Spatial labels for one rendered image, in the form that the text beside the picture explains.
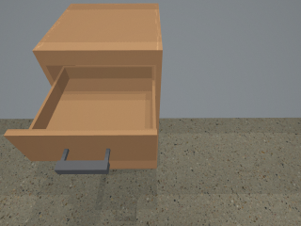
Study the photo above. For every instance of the handle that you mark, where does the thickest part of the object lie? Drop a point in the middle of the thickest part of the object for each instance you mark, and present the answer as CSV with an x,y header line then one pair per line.
x,y
64,166

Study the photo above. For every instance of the drawer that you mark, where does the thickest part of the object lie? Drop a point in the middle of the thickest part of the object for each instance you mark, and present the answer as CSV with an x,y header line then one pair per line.
x,y
90,109

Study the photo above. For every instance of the cabinet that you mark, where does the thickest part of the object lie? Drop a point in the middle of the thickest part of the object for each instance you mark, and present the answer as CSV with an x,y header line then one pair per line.
x,y
106,34

